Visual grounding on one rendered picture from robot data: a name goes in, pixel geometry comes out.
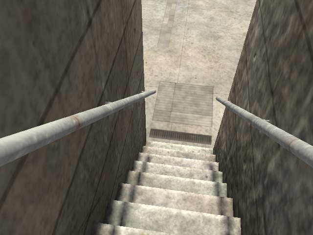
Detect stairs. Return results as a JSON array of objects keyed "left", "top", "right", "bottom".
[{"left": 91, "top": 140, "right": 242, "bottom": 235}]

